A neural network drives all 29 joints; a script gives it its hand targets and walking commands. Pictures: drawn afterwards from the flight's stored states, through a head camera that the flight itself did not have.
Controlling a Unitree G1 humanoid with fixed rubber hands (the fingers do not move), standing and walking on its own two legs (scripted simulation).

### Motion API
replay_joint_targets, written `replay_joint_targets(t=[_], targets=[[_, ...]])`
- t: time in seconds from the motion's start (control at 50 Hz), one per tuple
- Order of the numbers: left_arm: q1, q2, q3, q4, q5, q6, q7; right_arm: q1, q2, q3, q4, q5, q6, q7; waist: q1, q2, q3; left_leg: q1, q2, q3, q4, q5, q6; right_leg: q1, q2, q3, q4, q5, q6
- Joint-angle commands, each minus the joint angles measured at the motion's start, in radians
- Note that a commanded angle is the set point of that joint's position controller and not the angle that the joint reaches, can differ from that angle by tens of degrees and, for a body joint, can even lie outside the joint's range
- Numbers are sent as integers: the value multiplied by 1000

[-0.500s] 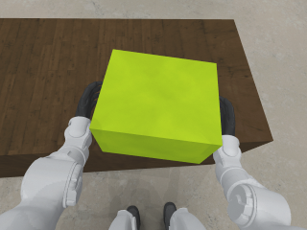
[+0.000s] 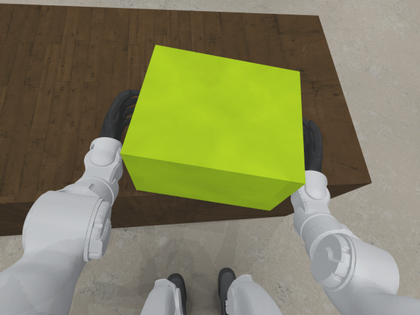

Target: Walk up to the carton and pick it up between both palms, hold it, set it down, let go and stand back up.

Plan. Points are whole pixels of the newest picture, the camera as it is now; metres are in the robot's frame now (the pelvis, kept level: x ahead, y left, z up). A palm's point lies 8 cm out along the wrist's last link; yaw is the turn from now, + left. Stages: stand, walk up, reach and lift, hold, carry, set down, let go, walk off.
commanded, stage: set down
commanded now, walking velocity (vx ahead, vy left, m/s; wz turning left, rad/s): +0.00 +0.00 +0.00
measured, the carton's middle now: (215, 132) +0.47 -0.03 -0.05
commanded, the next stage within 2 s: none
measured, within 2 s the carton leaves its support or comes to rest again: rests again in 0.46 s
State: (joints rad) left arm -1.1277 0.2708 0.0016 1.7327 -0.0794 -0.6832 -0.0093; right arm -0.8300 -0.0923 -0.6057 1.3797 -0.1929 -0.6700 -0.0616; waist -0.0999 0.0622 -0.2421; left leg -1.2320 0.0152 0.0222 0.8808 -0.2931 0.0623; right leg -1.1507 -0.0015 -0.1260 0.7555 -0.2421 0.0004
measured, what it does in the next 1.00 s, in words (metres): stands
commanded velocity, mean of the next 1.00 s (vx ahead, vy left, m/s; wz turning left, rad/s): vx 0.00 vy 0.00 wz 0.00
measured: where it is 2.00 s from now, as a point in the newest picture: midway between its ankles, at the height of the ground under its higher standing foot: (203, 310)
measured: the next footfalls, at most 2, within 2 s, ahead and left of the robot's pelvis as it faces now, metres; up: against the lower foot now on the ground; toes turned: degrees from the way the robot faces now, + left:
none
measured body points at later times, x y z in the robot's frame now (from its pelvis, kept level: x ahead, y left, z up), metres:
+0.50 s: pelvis +0.01 +0.00 -0.01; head +0.18 +0.03 +0.40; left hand +0.51 +0.16 -0.02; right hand +0.44 -0.22 -0.03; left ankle +0.04 +0.06 -0.67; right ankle +0.04 -0.13 -0.67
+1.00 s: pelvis +0.00 -0.01 -0.03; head +0.14 +0.03 +0.39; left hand +0.51 +0.16 +0.00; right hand +0.44 -0.22 -0.01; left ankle +0.04 +0.06 -0.67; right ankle +0.04 -0.13 -0.67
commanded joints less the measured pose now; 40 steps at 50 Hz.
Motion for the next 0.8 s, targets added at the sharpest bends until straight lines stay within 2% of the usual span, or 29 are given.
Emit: replay_joint_targets(t=[0.0,0.14,0.24,0.38,0.44,0.54,0.62,0.78], targets=[[-531,-455,-71,-154,119,-30,-122,-567,357,242,-12,-153,-18,169,-43,160,-822,862,48,-107,-68,381,-163,215,24,-5,-62,172,-32],[-521,-293,-47,-148,88,-23,-100,-536,218,225,-6,-110,-7,146,-40,152,-847,847,43,-104,-68,380,-165,229,20,10,-51,188,-24],[-532,-82,-52,-205,-11,15,-59,-531,16,247,-41,24,19,88,-36,147,-946,831,27,-98,-49,404,-166,254,23,33,-25,239,-12],[-545,33,-85,-254,-95,67,-52,-552,-105,300,-103,151,66,39,-51,148,-1033,845,11,-97,17,495,-176,255,33,38,18,341,5],[-523,126,-96,-266,-135,88,-36,-539,-208,324,-107,225,85,7,-61,149,-1064,850,7,-96,52,557,-181,263,42,43,41,399,10],[-495,172,-138,-259,-190,143,-25,-542,-277,380,-82,336,136,-25,-77,152,-1041,841,4,-104,89,584,-176,228,50,39,66,402,16],[-480,158,-135,-251,-178,170,-34,-546,-262,391,-69,360,165,-28,-75,166,-1001,848,5,-111,114,605,-175,188,49,30,77,375,14],[-505,175,-119,-269,-161,190,-33,-556,-251,377,-59,363,193,-31,-79,197,-960,845,1,-116,133,556,-167,127,45,19,97,302,9]])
